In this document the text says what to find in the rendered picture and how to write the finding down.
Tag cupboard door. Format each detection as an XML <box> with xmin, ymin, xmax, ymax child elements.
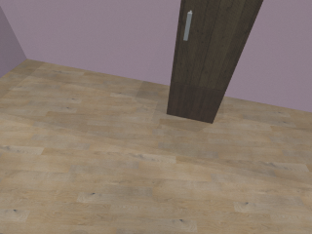
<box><xmin>174</xmin><ymin>0</ymin><xmax>259</xmax><ymax>91</ymax></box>

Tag handle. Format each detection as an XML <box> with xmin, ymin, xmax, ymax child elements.
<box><xmin>183</xmin><ymin>10</ymin><xmax>193</xmax><ymax>41</ymax></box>

